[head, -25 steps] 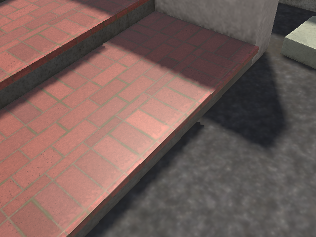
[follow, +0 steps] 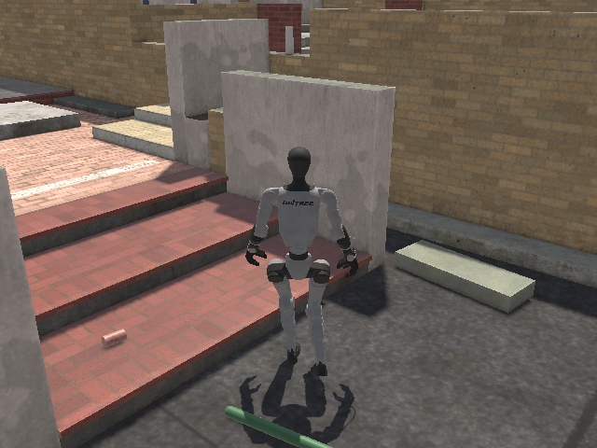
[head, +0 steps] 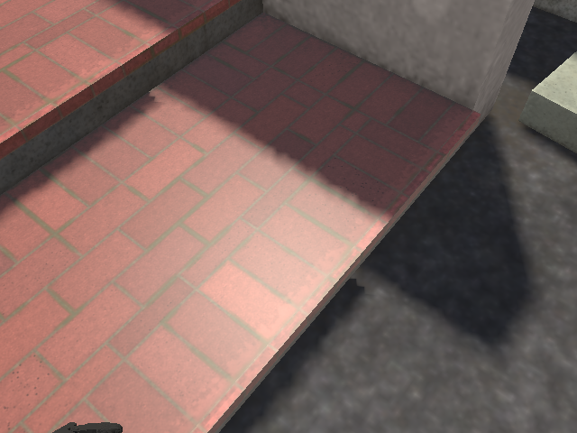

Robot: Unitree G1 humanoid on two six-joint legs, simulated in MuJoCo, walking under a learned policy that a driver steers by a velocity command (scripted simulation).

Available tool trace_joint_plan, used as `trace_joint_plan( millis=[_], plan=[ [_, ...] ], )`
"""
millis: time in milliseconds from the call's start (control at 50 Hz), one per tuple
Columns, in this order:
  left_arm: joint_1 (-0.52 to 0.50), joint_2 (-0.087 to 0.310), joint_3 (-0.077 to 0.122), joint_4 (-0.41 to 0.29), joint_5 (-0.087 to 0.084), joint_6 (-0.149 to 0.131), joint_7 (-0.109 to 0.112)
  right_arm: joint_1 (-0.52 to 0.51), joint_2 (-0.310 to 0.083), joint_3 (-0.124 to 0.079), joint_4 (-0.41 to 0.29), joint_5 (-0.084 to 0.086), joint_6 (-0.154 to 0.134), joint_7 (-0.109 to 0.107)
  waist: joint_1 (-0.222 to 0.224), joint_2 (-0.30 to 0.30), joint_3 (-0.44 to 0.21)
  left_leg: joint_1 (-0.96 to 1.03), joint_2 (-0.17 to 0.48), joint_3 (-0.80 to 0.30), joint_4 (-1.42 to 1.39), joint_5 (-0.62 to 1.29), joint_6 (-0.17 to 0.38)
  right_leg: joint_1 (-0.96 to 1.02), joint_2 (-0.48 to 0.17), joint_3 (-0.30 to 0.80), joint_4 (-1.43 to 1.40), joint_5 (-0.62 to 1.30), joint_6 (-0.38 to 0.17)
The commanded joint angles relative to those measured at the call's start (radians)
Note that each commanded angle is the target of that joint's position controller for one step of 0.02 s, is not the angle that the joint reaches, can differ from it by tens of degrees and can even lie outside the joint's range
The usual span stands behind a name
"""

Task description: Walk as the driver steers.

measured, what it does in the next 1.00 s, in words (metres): walks ahead, turning left: right foot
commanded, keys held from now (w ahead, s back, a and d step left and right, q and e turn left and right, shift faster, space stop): q+shift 1.00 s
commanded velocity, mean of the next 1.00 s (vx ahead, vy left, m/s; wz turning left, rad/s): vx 0.03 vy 0.00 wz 0.93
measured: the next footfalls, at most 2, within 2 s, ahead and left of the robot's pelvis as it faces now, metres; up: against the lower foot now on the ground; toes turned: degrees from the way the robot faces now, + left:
right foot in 0.48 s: +0.29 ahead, -0.12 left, +0.00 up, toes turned +38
left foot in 1.02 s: +0.07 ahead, +0.02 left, +0.00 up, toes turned +62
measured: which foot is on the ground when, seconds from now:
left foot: down 0.00-0.48, up 0.50-1.00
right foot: up 0.00-0.46, down 0.48-1.00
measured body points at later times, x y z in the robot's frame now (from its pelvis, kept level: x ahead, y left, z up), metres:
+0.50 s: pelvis +0.15 -0.06 +0.03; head +0.18 -0.05 +0.47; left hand +0.20 +0.28 -0.05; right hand +0.44 -0.25 -0.05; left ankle +0.15 +0.04 -0.70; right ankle +0.26 -0.14 -0.71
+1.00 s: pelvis +0.16 -0.07 +0.03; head +0.17 -0.02 +0.47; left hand +0.00 +0.22 -0.08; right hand +0.49 -0.07 -0.05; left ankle +0.06 -0.01 -0.69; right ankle +0.26 -0.14 -0.71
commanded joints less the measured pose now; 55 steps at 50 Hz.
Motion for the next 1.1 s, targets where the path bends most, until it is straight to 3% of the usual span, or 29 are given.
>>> trace_joint_plan(
  millis=[20, 60, 80, 140, 220, 280, 360, 440, 460, 480, 500, 520, 540, 580, 600, 640, 700, 760, 900, 960, 1000, 1020, 1040, 1060, 1080, 1100],
  plan=[
    [0.027, 0.136, 0.027, -0.105, 0.012, 0.009, 0.002, -0.064, -0.124, -0.027, -0.15, 0.034, 0.005, -0.027, 0.058, -0.126, -0.211, 0.345, 0.305, -0.682, -0.345, -0.406, 0.089, -0.296, -0.064, 0.104, 0.008, 0.128, 0.004],
    [0.02, 0.113, 0.03, -0.116, 0.016, 0.025, 0.004, -0.073, -0.132, -0.036, -0.157, 0.028, 0.022, -0.044, 0.073, -0.02, -0.148, 0.238, 0.214, -0.571, -0.356, -0.34, 0.042, -0.226, -0.082, 0.093, -0.162, 0.155, 0.01],
    [0.021, 0.092, 0.027, -0.11, 0.017, 0.023, 0.01, -0.058, -0.135, -0.039, -0.154, 0.03, 0.031, -0.052, 0.064, 0.011, -0.145, 0.235, 0.196, -0.536, -0.341, -0.242, 0.04, -0.22, -0.077, 0.077, -0.219, 0.154, 0.02],
    [-0.001, 0.078, 0.031, -0.103, 0.017, 0.018, 0.025, -0.007, -0.171, -0.053, -0.148, 0.035, 0.052, -0.076, 0.037, 0.033, -0.203, 0.308, 0.194, -0.523, -0.289, -0.083, 0.035, -0.247, -0.057, 0.085, -0.313, 0.19, 0.058],
    [-0.054, 0.079, 0.04, -0.098, 0.002, 0.016, 0.033, -0.014, -0.165, -0.053, -0.158, 0.037, 0.087, -0.097, 0.014, 0.092, -0.203, 0.346, 0.166, -0.542, -0.259, -0.173, -0.011, -0.273, -0.047, 0.107, -0.4, 0.263, 0.082],
    [-0.091, 0.081, 0.044, -0.095, -0.007, -0.002, 0.03, -0.017, -0.159, -0.052, -0.168, 0.032, 0.101, -0.098, -0.003, 0.129, -0.185, 0.366, 0.151, -0.572, -0.24, -0.191, -0.004, -0.249, -0.037, 0.112, -0.494, 0.275, 0.081],
    [-0.125, 0.098, 0.05, -0.087, -0.016, -0.03, 0.017, -0.032, -0.16, -0.054, -0.189, 0.025, 0.109, -0.092, -0.018, 0.158, -0.179, 0.404, 0.156, -0.638, -0.185, -0.056, 0.011, -0.167, -0.014, 0.117, -0.647, 0.259, 0.069],
    [-0.072, 0.138, 0.067, -0.055, -0.027, -0.046, -0.003, -0.077, -0.152, -0.048, -0.22, 0.033, 0.106, -0.084, 0.016, 0.16, -0.182, 0.375, 0.131, -0.719, -0.117, 0.019, -0.011, 0.04, -0.024, 0.117, -0.908, 0.316, 0.046],
    [-0.05, 0.143, 0.071, -0.043, -0.029, -0.046, -0.003, -0.076, -0.134, -0.041, -0.22, 0.045, 0.105, -0.081, 0.031, 0.1, -0.188, 0.32, 0.084, -0.682, -0.043, -0.159, -0.043, 0.146, -0.075, 0.117, -1.035, 0.447, 0.023],
    [-0.075, 0.157, 0.069, -0.055, -0.018, -0.036, 0.002, 0.014, -0.076, -0.023, -0.199, 0.044, 0.107, -0.076, -0.021, -0.038, -0.251, 0.211, 0.015, -0.571, 0.118, -0.488, -0.085, 0.315, -0.232, 0.207, -1.023, 0.565, -0.05],
    [-0.092, 0.207, 0.069, -0.088, 0.017, -0.018, 0.007, 0.039, -0.085, -0.022, -0.22, 0.047, 0.103, -0.074, -0.04, -0.239, -0.248, 0.018, -0.088, -0.373, 0.308, -0.656, -0.137, 0.373, -0.413, 0.397, -0.99, 0.786, -0.196],
    [-0.055, 0.165, 0.07, -0.083, 0.037, -0.018, 0.006, 0.035, -0.205, -0.054, -0.224, 0.039, 0.094, -0.065, -0.016, -0.241, -0.247, -0.022, -0.013, -0.309, 0.516, -0.602, -0.194, 0.292, -0.504, 0.462, -1.012, 0.769, -0.285],
    [-0.09, 0.126, 0.058, -0.096, 0.024, -0.017, 0.01, 0.028, -0.251, -0.069, -0.205, 0.037, 0.098, -0.062, -0.014, -0.172, -0.199, -0.037, 0.035, -0.275, 0.594, -0.516, -0.222, 0.25, -0.455, 0.372, -1.009, 0.672, -0.266],
    [-0.118, 0.105, 0.044, -0.112, 0.003, 0.002, 0.028, 0.054, -0.206, -0.062, -0.173, 0.028, 0.121, -0.07, -0.008, -0.087, -0.151, -0.088, 0.065, -0.221, 0.738, -0.384, -0.24, 0.208, -0.351, 0.215, -1.005, 0.495, -0.196],
    [-0.124, 0.107, 0.036, -0.117, 0.003, 0.011, 0.035, 0.064, -0.179, -0.053, -0.176, 0.029, 0.127, -0.069, -0.001, -0.085, -0.122, -0.111, 0.075, -0.18, 0.802, -0.356, -0.25, 0.175, -0.338, 0.162, -1.015, 0.516, -0.201],
    [-0.093, 0.106, 0.027, -0.116, 0.021, 0.024, 0.044, 0.023, -0.148, -0.041, -0.201, 0.04, 0.123, -0.074, 0.024, -0.104, -0.111, -0.15, 0.119, -0.101, 0.793, -0.303, -0.264, 0.183, -0.309, 0.066, -1.034, 0.553, -0.217],
    [-0.021, 0.123, 0.032, -0.098, 0.025, 0.036, 0.046, -0.043, -0.116, -0.028, -0.23, 0.038, 0.113, -0.078, 0.068, -0.118, -0.146, -0.214, 0.195, -0.065, 0.694, -0.279, -0.296, 0.314, -0.348, 0.027, -1.038, 0.599, -0.248],
    [-0.002, 0.144, 0.046, -0.085, 0.02, 0.038, 0.039, -0.055, -0.099, -0.024, -0.236, 0.029, 0.11, -0.073, 0.077, -0.132, -0.177, -0.205, 0.241, -0.052, 0.61, -0.289, -0.304, 0.368, -0.391, -0.011, -1.048, 0.601, -0.262],
    [-0.024, 0.181, 0.07, -0.055, 0.003, 0.031, 0.015, -0.079, -0.064, -0.014, -0.231, 0.021, 0.121, -0.047, 0.064, -0.144, -0.181, 0.002, 0.257, 0.031, 0.332, -0.288, -0.232, 0.291, -0.451, -0.156, -1.043, 0.562, -0.236],
    [-0.016, 0.199, 0.083, -0.035, -0.022, 0.022, -0.001, -0.072, -0.079, -0.025, -0.231, 0.029, 0.137, -0.032, 0.047, -0.156, -0.194, 0.105, 0.238, 0.064, 0.178, -0.306, -0.179, 0.3, -0.485, -0.194, -0.985, 0.609, -0.194],
    [-0.009, 0.18, 0.083, -0.015, -0.044, 0.025, -0.005, -0.001, -0.096, -0.044, -0.204, 0.032, 0.142, -0.034, -0.004, -0.124, -0.204, 0.263, 0.192, 0.083, -0.03, -0.194, -0.114, 0.238, -0.46, -0.258, -0.86, 0.549, -0.111],
    [0.049, 0.138, 0.073, 0.011, -0.036, 0.027, -0.012, 0.089, -0.153, -0.068, -0.171, 0.029, 0.141, -0.048, -0.028, -0.008, -0.204, 0.436, 0.19, 0.001, -0.147, -0.036, -0.056, 0.097, -0.393, -0.315, -0.695, 0.44, -0.035],
    [0.027, 0.079, 0.054, -0.043, 0.016, 0.027, -0.017, 0.164, -0.296, -0.105, -0.167, 0.038, 0.132, -0.07, -0.01, 0.325, -0.19, 0.652, 0.428, -0.38, -0.134, 0.332, 0.082, -0.295, -0.255, -0.37, -0.354, -0.123, 0.067],
    [-0.063, 0.09, 0.051, -0.099, 0.02, 0.01, -0.013, 0.17, -0.306, -0.098, -0.191, 0.011, 0.088, -0.058, -0.046, 0.267, -0.29, 0.641, 0.497, -0.629, -0.202, -0.12, 0.244, -0.473, -0.165, -0.121, -0.176, -0.161, 0.078],
    [-0.144, 0.145, 0.066, -0.115, -0.01, -0.006, -0.017, 0.16, -0.252, -0.086, -0.177, 0.019, 0.055, -0.043, -0.079, 0.143, -0.233, 0.61, 0.481, -0.622, -0.316, -0.523, 0.216, -0.534, -0.175, -0.03, -0.153, -0.056, 0.037],
    [-0.166, 0.17, 0.077, -0.121, -0.031, -0.024, -0.02, 0.12, -0.232, -0.073, -0.166, 0.031, 0.037, -0.04, -0.049, 0.127, -0.153, 0.544, 0.46, -0.613, -0.372, -0.696, 0.178, -0.554, -0.18, -0.008, -0.197, 0.042, 0.002]
  ],
)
